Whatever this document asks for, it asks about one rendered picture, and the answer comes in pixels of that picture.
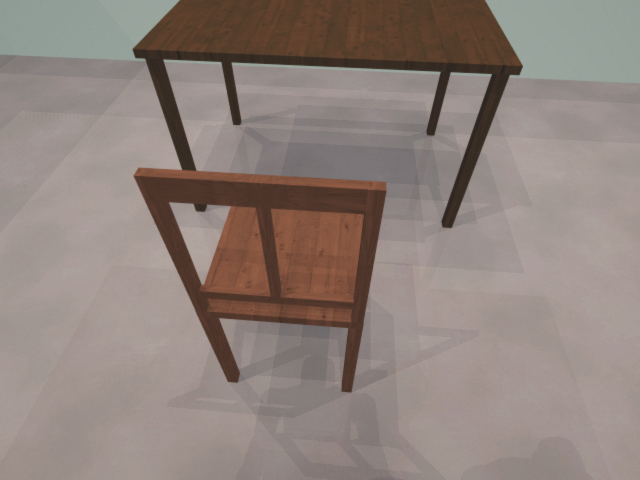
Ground table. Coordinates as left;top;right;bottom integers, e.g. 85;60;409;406
133;0;523;228

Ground chair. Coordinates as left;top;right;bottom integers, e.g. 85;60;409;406
133;168;387;393

